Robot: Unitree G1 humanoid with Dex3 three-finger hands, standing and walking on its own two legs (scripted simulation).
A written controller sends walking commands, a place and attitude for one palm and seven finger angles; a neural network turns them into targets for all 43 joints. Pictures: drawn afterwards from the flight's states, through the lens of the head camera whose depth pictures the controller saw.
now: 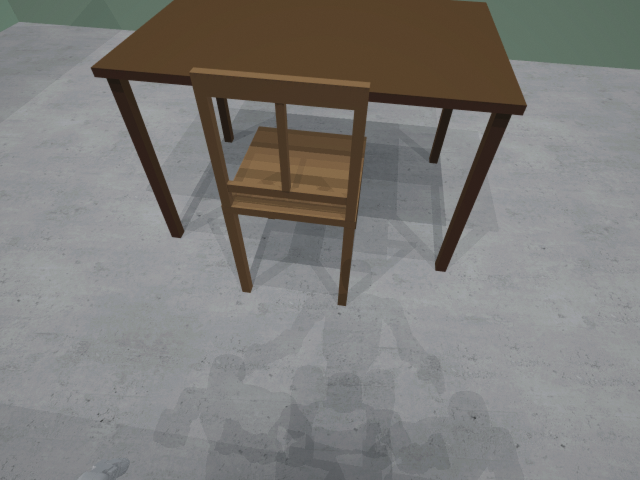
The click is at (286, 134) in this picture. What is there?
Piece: chair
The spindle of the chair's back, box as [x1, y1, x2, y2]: [275, 103, 290, 191]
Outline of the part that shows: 275,103 282,190 289,191 290,178 285,104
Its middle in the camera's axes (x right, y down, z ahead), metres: -0.10 -0.22 +0.97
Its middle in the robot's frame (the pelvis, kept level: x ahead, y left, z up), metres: +0.86 +0.14 -0.10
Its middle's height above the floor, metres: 0.67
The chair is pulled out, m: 0.00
